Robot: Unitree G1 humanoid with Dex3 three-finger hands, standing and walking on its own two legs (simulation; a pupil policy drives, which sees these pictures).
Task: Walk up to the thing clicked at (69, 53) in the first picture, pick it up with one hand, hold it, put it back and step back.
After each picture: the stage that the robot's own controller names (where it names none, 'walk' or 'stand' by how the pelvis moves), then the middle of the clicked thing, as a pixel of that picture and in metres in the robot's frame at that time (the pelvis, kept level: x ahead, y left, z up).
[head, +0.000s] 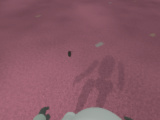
stand; (69, 54) +1.26 +0.39 -0.72
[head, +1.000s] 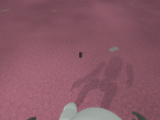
walk; (80, 55) +1.17 +0.18 -0.69
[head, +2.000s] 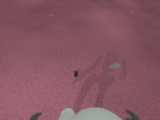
walk; (76, 74) +0.75 +0.12 -0.71
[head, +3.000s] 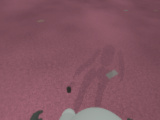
walk; (68, 89) +0.48 +0.20 -0.71
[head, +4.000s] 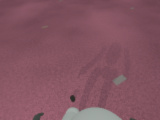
stand; (72, 98) +0.36 +0.21 -0.70
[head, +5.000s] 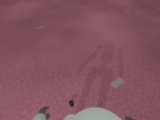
stand; (71, 103) +0.30 +0.18 -0.72
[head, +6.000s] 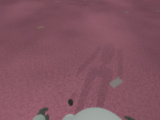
stand; (70, 102) +0.32 +0.18 -0.73
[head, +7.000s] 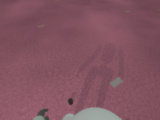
stand; (70, 101) +0.33 +0.19 -0.73
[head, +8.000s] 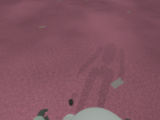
stand; (70, 102) +0.32 +0.18 -0.73
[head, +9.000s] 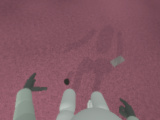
go down; (66, 82) +0.36 +0.19 -0.57
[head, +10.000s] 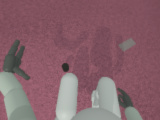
go down; (65, 67) +0.41 +0.21 -0.33
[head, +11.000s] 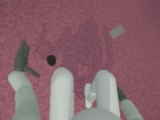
close in; (51, 60) +0.40 +0.23 -0.25
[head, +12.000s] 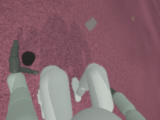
close; (28, 59) +0.40 +0.25 -0.22
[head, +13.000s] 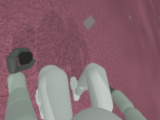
close; (25, 58) +0.39 +0.26 -0.22
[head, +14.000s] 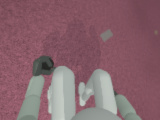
lift; (47, 65) +0.33 +0.24 -0.17
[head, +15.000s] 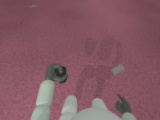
lift; (61, 75) +0.32 +0.18 +0.00
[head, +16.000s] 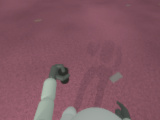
hold; (64, 75) +0.33 +0.17 +0.00
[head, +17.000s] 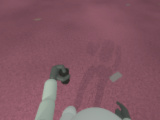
hold; (64, 76) +0.32 +0.17 -0.01
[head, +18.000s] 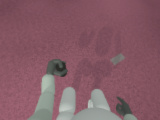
crouch; (61, 69) +0.36 +0.18 -0.07
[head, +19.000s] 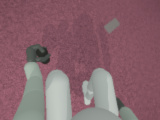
lower; (43, 56) +0.42 +0.24 -0.17
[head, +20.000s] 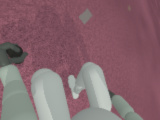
lower; (16, 55) +0.42 +0.28 -0.23
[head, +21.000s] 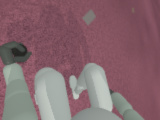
lower; (20, 54) +0.41 +0.28 -0.23
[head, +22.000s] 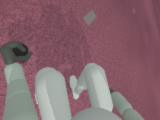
lower; (21, 53) +0.41 +0.27 -0.23
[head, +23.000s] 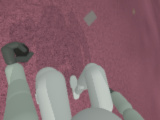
lower; (22, 54) +0.41 +0.27 -0.23
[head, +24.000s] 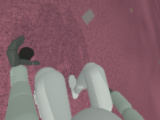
open; (25, 55) +0.40 +0.25 -0.23
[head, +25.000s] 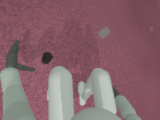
stand; (46, 58) +0.40 +0.23 -0.25
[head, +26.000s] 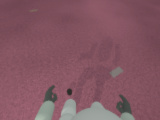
stand; (69, 92) +0.36 +0.17 -0.62
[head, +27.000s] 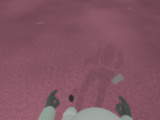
stand; (71, 98) +0.36 +0.17 -0.67
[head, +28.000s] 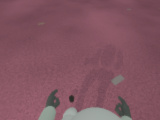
stand; (71, 98) +0.36 +0.17 -0.67
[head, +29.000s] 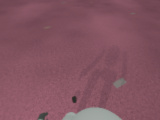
stand; (74, 99) +0.37 +0.16 -0.72
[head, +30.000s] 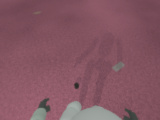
walk; (76, 85) +0.44 +0.13 -0.70
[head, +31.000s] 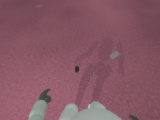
walk; (76, 69) +0.70 +0.14 -0.69
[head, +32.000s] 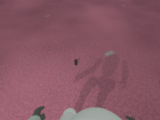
stand; (75, 62) +1.02 +0.21 -0.70
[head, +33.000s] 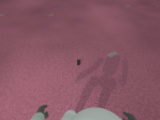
stand; (78, 62) +1.02 +0.16 -0.72
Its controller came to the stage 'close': yes
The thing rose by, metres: 0.70
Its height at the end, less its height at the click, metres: +0.00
